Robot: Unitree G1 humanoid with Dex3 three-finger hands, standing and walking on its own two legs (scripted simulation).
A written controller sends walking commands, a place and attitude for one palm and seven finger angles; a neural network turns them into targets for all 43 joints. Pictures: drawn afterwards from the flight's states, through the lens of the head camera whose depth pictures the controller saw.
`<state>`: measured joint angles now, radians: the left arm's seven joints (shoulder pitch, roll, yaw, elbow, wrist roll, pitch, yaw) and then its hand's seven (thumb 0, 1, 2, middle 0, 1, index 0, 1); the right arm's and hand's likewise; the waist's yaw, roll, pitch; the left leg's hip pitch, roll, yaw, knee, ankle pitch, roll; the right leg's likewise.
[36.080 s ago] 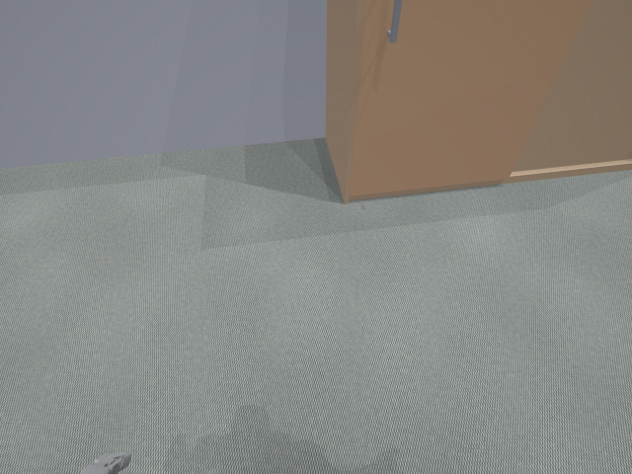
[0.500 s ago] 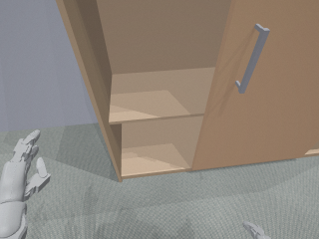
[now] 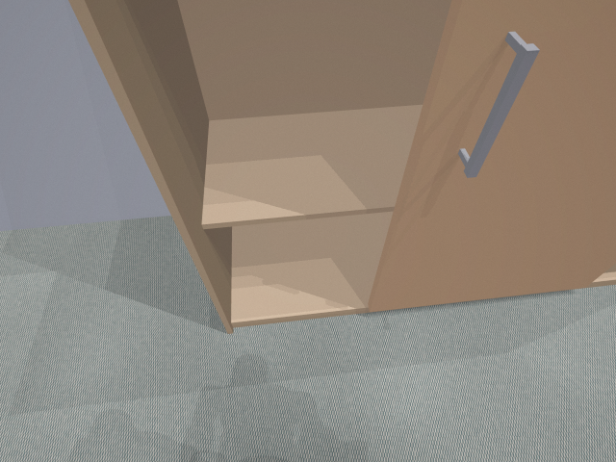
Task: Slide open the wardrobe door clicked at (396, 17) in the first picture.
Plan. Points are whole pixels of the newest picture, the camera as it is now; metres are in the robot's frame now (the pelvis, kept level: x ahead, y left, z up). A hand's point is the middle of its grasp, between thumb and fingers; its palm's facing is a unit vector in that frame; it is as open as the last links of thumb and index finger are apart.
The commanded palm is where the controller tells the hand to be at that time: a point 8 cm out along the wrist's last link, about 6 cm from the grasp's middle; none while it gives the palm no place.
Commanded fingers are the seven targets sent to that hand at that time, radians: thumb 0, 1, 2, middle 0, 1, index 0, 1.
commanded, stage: let the arm hang, fingers relaxed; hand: left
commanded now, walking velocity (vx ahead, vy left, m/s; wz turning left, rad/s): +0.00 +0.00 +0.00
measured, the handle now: (490, 113) +0.62 -0.26 +0.10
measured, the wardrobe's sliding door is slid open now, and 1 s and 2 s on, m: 0.47 0.47 0.47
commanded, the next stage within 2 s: look to check the result in 0.52 s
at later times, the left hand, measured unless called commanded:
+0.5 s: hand out of the picture +0.03 +0.19 -0.17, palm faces -0.02 -0.98 -0.20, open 7.3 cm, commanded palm none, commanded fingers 0.00 0.90 0.90 -0.20 -0.30 -0.20 -0.30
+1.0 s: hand out of the picture -0.01 +0.20 -0.17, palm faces -0.01 -0.98 -0.18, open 7.3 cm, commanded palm none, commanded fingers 0.00 0.90 0.90 -0.20 -0.30 -0.20 -0.30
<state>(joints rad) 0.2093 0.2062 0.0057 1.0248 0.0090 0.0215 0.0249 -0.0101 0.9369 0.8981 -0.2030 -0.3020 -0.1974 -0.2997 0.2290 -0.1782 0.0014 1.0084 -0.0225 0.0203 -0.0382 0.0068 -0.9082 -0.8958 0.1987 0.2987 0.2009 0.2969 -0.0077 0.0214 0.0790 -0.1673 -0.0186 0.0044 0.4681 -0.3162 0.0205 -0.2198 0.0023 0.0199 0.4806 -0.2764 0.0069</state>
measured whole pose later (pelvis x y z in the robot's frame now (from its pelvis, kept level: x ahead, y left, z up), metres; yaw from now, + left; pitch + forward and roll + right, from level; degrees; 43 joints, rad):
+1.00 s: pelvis -0.01 +0.03 +0.00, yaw -1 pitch -1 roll +0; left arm 0.24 0.14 0.00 1.14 0.02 0.01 0.03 0.00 0.92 0.90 -0.20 -0.30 -0.20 -0.30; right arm 0.27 -0.15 0.00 1.11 -0.02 0.00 -0.04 0.00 -0.91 -0.90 0.20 0.30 0.20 0.30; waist -0.01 0.00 0.07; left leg -0.11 -0.06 0.03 0.40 -0.27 0.06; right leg -0.17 -0.04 0.05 0.42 -0.23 0.05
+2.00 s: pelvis -0.03 +0.02 +0.01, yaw +0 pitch -2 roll +0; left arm 0.18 0.21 0.00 1.13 0.02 0.00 0.01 0.00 0.91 0.90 -0.20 -0.30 -0.20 -0.30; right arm 0.21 -0.22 0.00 1.12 -0.02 0.00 -0.03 0.00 -0.91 -0.90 0.20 0.30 0.20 0.30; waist -0.01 0.01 0.07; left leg -0.11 -0.05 0.02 0.36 -0.23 0.05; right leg -0.17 -0.03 0.03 0.38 -0.19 0.03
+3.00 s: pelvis -0.03 +0.01 +0.01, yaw +1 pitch -1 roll +0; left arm 0.13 0.26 0.00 1.13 0.01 -0.01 0.00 0.00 0.91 0.90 -0.20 -0.30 -0.20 -0.30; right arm 0.14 -0.28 0.00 1.12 -0.02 0.00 -0.02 0.00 -0.90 -0.90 0.20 0.30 0.20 0.30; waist -0.01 0.01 0.07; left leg -0.10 -0.04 0.00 0.32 -0.20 0.03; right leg -0.15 -0.02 0.01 0.34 -0.17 0.02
